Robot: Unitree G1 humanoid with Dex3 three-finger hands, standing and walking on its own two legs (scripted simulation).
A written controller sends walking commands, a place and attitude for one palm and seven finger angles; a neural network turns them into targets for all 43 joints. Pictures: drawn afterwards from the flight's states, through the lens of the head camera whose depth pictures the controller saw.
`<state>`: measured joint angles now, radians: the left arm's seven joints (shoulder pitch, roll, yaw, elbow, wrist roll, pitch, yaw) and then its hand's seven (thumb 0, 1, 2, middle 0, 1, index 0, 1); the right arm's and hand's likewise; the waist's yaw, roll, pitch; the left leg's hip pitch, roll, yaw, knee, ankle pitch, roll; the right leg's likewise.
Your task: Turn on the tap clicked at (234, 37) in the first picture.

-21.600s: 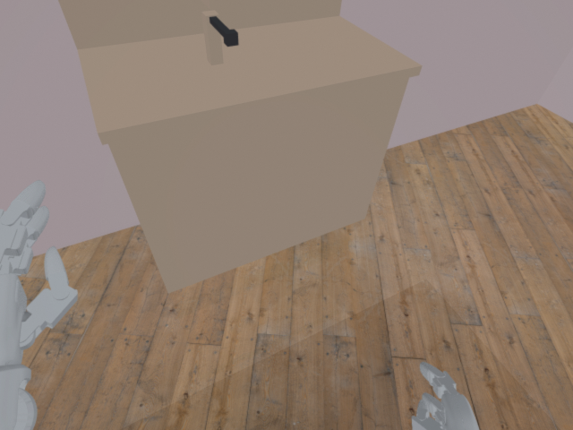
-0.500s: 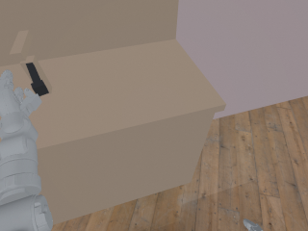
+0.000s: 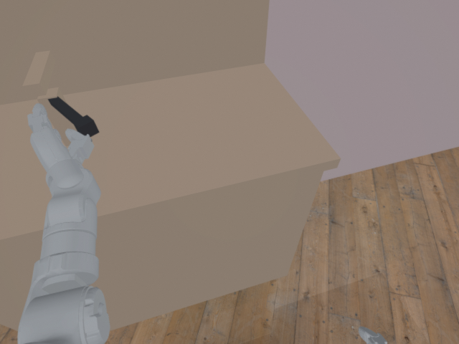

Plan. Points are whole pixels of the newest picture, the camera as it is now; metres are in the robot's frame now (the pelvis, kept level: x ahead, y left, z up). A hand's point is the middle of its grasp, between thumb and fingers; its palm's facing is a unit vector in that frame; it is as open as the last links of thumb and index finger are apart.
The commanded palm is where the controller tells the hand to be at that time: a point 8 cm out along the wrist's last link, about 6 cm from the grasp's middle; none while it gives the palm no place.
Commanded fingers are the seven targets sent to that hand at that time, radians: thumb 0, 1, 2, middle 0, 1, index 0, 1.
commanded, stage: push the lever round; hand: left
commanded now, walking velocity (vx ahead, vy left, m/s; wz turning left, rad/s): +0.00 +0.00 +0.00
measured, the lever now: (86, 127) +0.44 +0.29 +0.16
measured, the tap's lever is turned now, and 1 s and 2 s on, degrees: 31 55 80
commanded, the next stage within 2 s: lift the hand up off the lever in 1.52 s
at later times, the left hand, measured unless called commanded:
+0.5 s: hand (112, 131) +0.43 +0.24 +0.16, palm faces +0.75 -0.65 -0.07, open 7.6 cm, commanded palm +0.38 +0.26 +0.16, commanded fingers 0.00 0.90 0.90 -0.15 -0.15 -0.15 -0.15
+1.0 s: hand (131, 120) +0.46 +0.21 +0.16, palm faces +0.81 -0.57 -0.11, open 7.6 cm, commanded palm +0.41 +0.24 +0.16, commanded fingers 0.00 0.90 0.90 -0.15 -0.15 -0.15 -0.15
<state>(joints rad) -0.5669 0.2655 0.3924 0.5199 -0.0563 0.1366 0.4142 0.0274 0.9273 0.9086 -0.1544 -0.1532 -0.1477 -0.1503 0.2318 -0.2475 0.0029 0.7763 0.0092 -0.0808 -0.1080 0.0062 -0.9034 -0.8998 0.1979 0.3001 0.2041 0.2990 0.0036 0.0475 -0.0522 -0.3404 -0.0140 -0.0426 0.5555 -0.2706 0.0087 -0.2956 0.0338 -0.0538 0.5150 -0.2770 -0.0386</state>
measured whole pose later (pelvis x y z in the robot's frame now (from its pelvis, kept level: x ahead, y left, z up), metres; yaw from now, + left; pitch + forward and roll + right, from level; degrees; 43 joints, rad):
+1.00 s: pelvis -0.02 -0.02 -0.01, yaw +1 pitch +8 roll +0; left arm -0.97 0.22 0.46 0.95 0.11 0.14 0.82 0.02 0.95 0.92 -0.16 -0.15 -0.15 -0.15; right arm 0.26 -0.23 -0.03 0.85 -0.07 -0.05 -0.03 0.00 -0.90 -0.90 0.20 0.30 0.20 0.30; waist -0.07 0.04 -0.09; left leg -0.49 0.00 -0.06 0.63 -0.27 -0.01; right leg -0.45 0.04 -0.08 0.61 -0.29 -0.06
